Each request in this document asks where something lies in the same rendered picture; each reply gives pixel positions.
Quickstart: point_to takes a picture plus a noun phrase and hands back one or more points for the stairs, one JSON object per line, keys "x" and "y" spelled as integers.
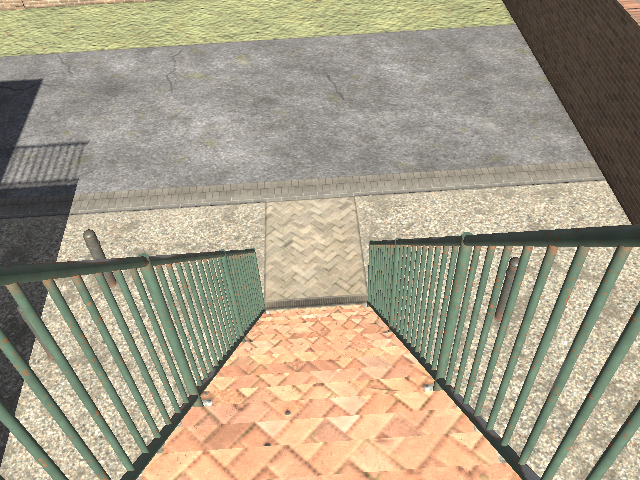
{"x": 325, "y": 394}

